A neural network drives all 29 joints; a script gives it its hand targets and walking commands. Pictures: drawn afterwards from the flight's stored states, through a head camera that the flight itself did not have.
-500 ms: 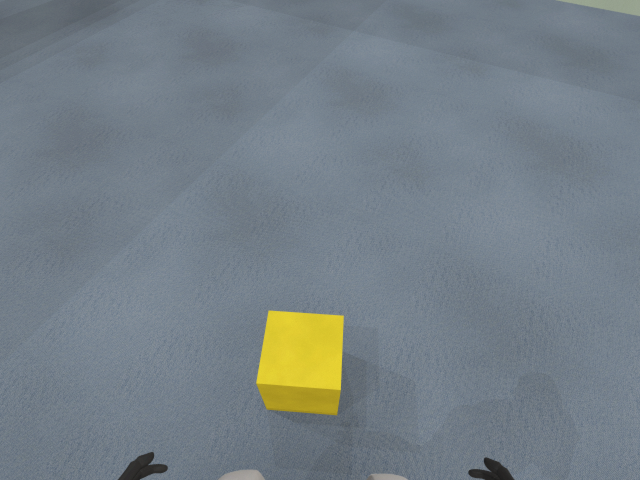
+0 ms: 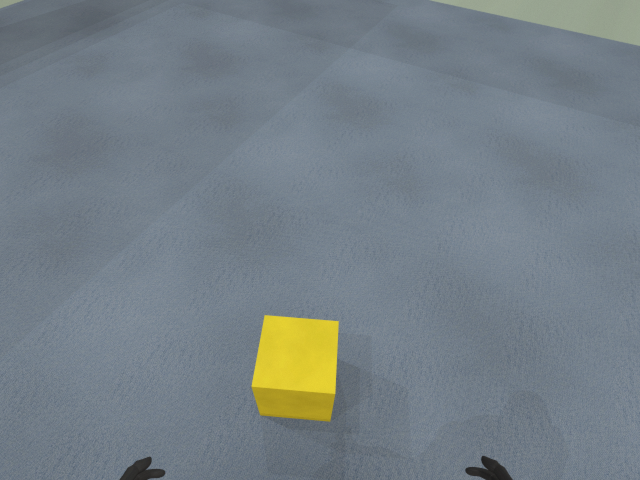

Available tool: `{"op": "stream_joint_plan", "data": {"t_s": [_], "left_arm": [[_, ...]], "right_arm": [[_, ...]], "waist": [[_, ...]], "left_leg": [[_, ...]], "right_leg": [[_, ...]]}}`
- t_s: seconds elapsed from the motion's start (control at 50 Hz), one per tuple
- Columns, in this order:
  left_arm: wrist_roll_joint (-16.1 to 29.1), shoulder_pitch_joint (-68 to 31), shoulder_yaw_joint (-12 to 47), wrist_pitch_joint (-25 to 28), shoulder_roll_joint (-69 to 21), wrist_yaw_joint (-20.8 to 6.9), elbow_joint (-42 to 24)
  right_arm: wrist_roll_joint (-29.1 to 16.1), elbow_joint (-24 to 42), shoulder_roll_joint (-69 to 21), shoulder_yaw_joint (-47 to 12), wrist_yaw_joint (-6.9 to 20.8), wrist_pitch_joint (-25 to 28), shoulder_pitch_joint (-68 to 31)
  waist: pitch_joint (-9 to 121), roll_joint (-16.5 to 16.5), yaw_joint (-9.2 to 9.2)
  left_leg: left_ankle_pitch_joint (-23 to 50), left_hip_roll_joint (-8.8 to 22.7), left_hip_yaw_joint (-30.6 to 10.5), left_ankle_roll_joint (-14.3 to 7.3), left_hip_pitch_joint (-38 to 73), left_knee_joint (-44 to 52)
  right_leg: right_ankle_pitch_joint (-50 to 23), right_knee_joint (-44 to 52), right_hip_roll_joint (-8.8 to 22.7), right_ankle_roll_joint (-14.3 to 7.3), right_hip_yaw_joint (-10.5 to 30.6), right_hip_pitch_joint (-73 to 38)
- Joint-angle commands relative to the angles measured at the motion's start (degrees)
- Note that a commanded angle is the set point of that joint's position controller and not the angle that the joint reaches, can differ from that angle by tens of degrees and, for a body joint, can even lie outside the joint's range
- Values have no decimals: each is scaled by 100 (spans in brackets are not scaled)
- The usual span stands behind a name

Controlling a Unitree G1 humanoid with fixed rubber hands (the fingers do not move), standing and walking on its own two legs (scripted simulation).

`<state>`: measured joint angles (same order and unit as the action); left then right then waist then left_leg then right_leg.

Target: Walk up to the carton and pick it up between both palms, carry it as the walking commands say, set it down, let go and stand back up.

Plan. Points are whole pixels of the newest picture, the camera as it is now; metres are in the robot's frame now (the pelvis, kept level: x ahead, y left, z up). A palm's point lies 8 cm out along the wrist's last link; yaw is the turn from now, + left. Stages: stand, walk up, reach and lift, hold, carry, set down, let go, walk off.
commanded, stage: walk up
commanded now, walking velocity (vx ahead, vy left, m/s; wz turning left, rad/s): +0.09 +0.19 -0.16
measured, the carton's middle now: (298, 369) +0.48 +0.06 -0.64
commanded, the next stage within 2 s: stand in 1.72 s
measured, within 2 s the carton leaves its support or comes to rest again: neither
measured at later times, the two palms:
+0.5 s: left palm (112, 433) +0.18 +0.28 -0.11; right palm out of the picture +0.10 -0.20 -0.11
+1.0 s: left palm (72, 453) +0.16 +0.34 -0.13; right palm out of the picture +0.13 -0.16 -0.11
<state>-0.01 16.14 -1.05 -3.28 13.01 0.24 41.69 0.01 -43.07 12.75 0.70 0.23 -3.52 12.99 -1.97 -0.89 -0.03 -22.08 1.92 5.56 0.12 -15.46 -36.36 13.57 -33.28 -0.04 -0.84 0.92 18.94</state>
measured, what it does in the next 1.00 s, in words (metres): steps to the left: right foot, then left foot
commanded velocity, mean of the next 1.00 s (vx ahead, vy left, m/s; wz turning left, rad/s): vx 0.01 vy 0.10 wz -0.09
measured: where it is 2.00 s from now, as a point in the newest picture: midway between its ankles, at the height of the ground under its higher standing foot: outside the picture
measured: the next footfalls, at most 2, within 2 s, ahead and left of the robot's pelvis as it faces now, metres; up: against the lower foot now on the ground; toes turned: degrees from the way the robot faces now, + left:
right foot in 0.56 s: +0.14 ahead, -0.08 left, +0.00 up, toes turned -4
left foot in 0.88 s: +0.14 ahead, +0.17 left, +0.00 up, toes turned +3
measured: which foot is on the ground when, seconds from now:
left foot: down 0.00-0.56, up 0.58-0.86, down 0.88-1.00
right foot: down 0.00-0.16, up 0.18-0.54, down 0.56-0.88, up 0.90-1.00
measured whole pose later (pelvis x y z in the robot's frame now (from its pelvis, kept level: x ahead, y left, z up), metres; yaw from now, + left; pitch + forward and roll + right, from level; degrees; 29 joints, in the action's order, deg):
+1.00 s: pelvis +0.07 +0.10 +0.00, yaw -3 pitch -1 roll -2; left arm 0.0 14.5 -2.2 -5.2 12.5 1.8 41.7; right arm 0.0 -43.3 12.8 0.7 -0.2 -3.4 15.5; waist -6.0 0.2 0.8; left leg -17.7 2.6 6.5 -3.4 -17.7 -36.5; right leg 24.9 -63.9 0.1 2.5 0.7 23.7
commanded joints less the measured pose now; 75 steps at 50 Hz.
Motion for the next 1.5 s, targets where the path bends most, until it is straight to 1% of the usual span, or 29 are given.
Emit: {"op": "stream_joint_plan", "data": {"t_s": [0.0, 0.06, 0.12, 0.14, 0.16, 0.2, 0.3, 0.38, 0.46, 0.5, 0.52, 0.54, 0.56, 0.6, 0.7, 0.74, 0.8, 0.84, 0.86, 0.88, 0.98, 1.08, 1.18, 1.24, 1.26, 1.3, 1.32, 1.42, 1.48], "left_arm": [[-257, 838, -472, 145, 1562, 243, -63], [-259, 152, -466, 164, 1356, 196, -156], [-213, -482, -332, 131, 1169, 73, -363], [-209, -361, -278, 153, 912, 58, -374], [-203, -438, -207, 183, 450, 52, -533], [-219, -428, -289, 113, 625, 6, -435], [-256, -304, -275, 188, 570, -215, -165], [-98, -274, -187, 99, 402, -111, -236], [-80, -496, -86, 137, 352, -42, -411], [-88, -59, -110, 246, 338, 40, -246], [-119, 169, -176, 272, 482, 47, -135], [-189, 858, -324, 382, 980, 131, -31], [-185, 1618, -484, 399, 1500, 255, 177], [-51, 1318, -588, 321, 1473, 374, 32], [-223, 348, -389, 238, 930, 368, -102], [-212, 46, -446, 205, 1237, 362, -315], [-255, -441, -477, 134, 1214, 216, -426], [-217, -178, -380, 52, 897, 180, -379], [-210, -62, -267, 17, 346, 161, -420], [-161, -184, -309, -97, 371, 172, -431], [-127, 6, -356, -183, 581, 129, -22], [-96, -269, -204, -139, 363, 49, -22], [-117, -221, -107, -55, 263, 0, -60], [-153, 272, -118, 81, 360, -3, 50], [-192, 389, -219, 174, 581, 46, 56], [-276, 350, -297, 239, 1414, 65, 50], [-251, 181, -271, 190, 1305, 113, 50], [-207, -322, -189, 223, 738, 77, -116], [-137, -216, -144, 222, 564, 32, -98]], "right_arm": [[220, 493, 821, 291, 160, -6, -125], [135, 379, 724, 257, 162, 74, 128], [89, -150, 574, 235, 171, 158, 1400], [105, -388, 861, 298, 121, 163, 1782], [120, -357, 1326, 415, 94, 206, 1895], [130, -65, 1218, 374, 49, 276, 1125], [122, 15, 966, 346, -116, 499, 1033], [158, 126, 1009, 343, -214, 377, 680], [148, 61, 991, 344, -173, 193, 642], [112, 66, 1030, 381, -157, 124, 496], [147, 116, 894, 331, -184, 218, 588], [94, 207, 818, 319, -124, 236, 481], [18, 472, 643, 327, -49, 114, 487], [8, 552, 811, 436, -58, -34, 229], [121, 539, 509, 319, 51, -142, 58], [15, 581, 586, 369, 29, -193, 49], [-7, 414, 457, 308, -36, -61, 588], [50, 107, 696, 321, -30, 36, 998], [154, 61, 1191, 426, -52, 87, 1131], [137, 127, 1286, 523, -118, 115, 1043], [71, 333, 870, 371, -211, 262, 6], [88, 122, 871, 363, -195, 317, 426], [192, 62, 832, 315, -120, 200, 373], [151, 194, 987, 346, -96, 136, 137], [114, 272, 888, 353, -77, 103, -1], [84, 461, 532, 281, -50, 21, -135], [133, 426, 627, 323, 25, -70, -58], [61, 161, 374, 171, 48, 157, 280], [105, -89, 689, 228, -3, 237, 654]], "waist": [[-196, -521, 414], [55, -643, 163], [218, -821, -636], [156, -257, -705], [78, 1871, -740], [-390, 1033, -318], [-428, 818, -246], [-122, 869, -62], [266, 1500, -191], [533, 1337, 119], [882, 505, 266], [1164, 386, 641], [1448, -1002, 732], [959, -625, 602], [489, -1030, 162], [62, -1300, 149], [437, -1638, -132], [435, -697, -227], [327, 1196, -205], [294, 1185, -239], [161, 448, 106], [757, 823, -195], [802, 932, -247], [458, 1059, 227], [372, 841, 356], [379, -1629, 438], [115, -1268, 243], [222, -905, -30], [303, -392, -128]], "left_leg": [[-681, 108, -668, 35, -1356, -1697], [-867, 112, -641, 31, -685, -1108], [217, -342, 186, -146, 1917, 1222], [-402, 242, -422, -367, 2515, 2096], [-1345, 1620, -2080, -654, 2247, 2870], [-1726, 1926, -2200, -825, 932, 3015], [1003, 1497, -1106, -675, 1787, 2501], [6772, 1486, -250, -678, 2154, 1302], [6030, 1053, 209, -661, 2154, 858], [5786, 815, 332, -479, 1880, 141], [5703, 874, 145, -319, 1373, -278], [3515, 378, 257, 80, 48, -1061], [-1106, -375, 41, 268, -1542, -2329], [-1604, -99, -740, 216, -1842, -3369], [-631, 61, -727, 178, -1238, -2328], [-602, 80, -759, 178, -970, -1796], [268, -42, -625, -16, 544, -86], [1315, 412, -693, -66, 1338, 1176], [2183, 1724, -1852, -199, 1158, 1886], [2268, 2430, -2206, -605, 269, 2156], [3954, 1825, -1305, -1004, 232, 1449], [4165, 1591, -1045, -815, 1500, 1231], [610, 1393, -1181, -976, 531, 2064], [323, 1205, -981, -641, -406, 1861], [832, 849, -577, -429, -708, 1165], [-863, -179, -292, -83, -915, -978], [-618, -113, -692, -117, -726, -1606], [-294, -204, -346, -204, 249, 378], [623, 390, -561, -370, 1253, 1356]], "right_leg": [[1785, 2391, 2275, -1043, 3403, -39], [493, 2053, 1702, -795, 2420, 24], [2120, 1966, 802, 93, 1264, 1526], [2068, 1015, 293, 396, 690, 2148], [1556, -1215, -363, 429, -288, 2610], [1149, -2678, 10, 247, 82, 2087], [392, -3177, 248, 246, -100, 2154], [788, -2185, -10, 326, -337, 1518], [761, -685, -58, 246, -538, 896], [-234, 674, -97, 90, -703, 37], [-1471, 1085, -52, -80, -545, -894], [-4312, 897, 1078, -362, 349, -2134], [-7846, 415, 2738, -1152, 2227, -3096], [-7274, 458, 2904, -1510, 2434, -2175], [-3242, 1141, 1824, -843, 1583, -523], [-3778, 1073, 1943, -839, 1701, 76], [-1811, 871, 1432, -509, 1505, 767], [-23, 323, 869, -66, 999, 1215], [1650, -987, 201, 236, 264, 1568], [2021, -2355, -7, 421, 145, 1182], [1422, -4540, -155, 437, 293, 1177], [1590, -2519, 25, 315, 165, 1007], [1279, -598, -113, 141, -211, -43], [176, 561, 15, 100, -393, -901], [-260, 924, 563, -42, 161, -978], [547, 2142, 2146, -863, 2609, 21], [2358, 2577, 2118, -948, 2829, 589], [-66, 1741, 815, -540, 1312, 62], [984, 1564, 483, -205, 1094, 723]]}}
